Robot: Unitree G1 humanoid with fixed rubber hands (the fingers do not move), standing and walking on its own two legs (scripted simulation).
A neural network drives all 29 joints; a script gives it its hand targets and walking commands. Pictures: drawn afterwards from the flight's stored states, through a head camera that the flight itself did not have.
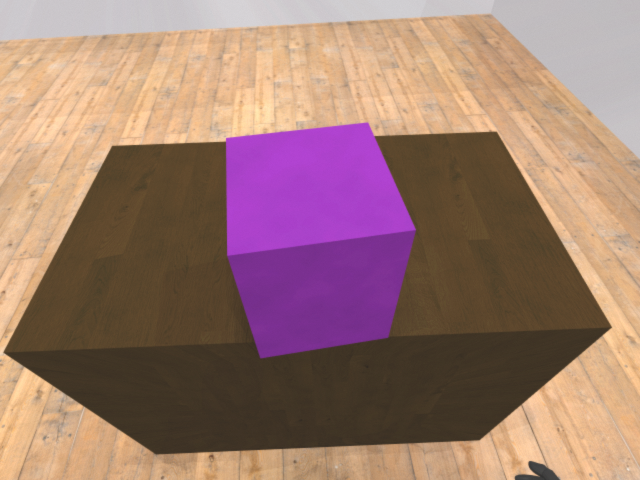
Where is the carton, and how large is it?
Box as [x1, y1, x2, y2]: [226, 122, 415, 357]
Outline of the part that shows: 367,122 226,138 227,256 260,357 371,340 388,336 415,229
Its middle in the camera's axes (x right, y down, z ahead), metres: -0.01 +0.00 +0.56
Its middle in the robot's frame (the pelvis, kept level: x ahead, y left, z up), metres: +0.42 +0.02 +0.05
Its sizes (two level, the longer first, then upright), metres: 0.210 0.200 0.250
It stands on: a pedestal, 0.69 m high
